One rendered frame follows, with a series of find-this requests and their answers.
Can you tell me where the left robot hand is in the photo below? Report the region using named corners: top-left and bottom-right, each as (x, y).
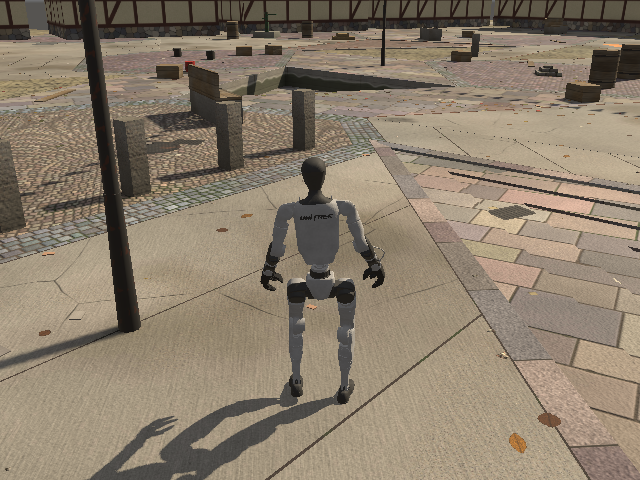
top-left (260, 271), bottom-right (283, 291)

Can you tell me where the left robot forearm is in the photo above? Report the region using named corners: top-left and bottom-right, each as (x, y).
top-left (263, 242), bottom-right (280, 276)

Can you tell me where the right robot upper arm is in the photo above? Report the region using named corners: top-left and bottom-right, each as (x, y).
top-left (336, 199), bottom-right (369, 253)

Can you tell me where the robot head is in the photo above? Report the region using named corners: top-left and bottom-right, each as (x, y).
top-left (299, 157), bottom-right (333, 205)

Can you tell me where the left robot upper arm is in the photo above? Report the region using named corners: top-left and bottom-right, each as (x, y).
top-left (270, 202), bottom-right (295, 257)

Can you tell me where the right robot hand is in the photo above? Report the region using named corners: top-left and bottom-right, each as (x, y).
top-left (363, 264), bottom-right (385, 288)

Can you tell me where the robot right foot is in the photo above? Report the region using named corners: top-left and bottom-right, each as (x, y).
top-left (337, 379), bottom-right (355, 404)

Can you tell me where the right robot forearm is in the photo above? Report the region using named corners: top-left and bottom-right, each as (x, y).
top-left (360, 236), bottom-right (381, 271)

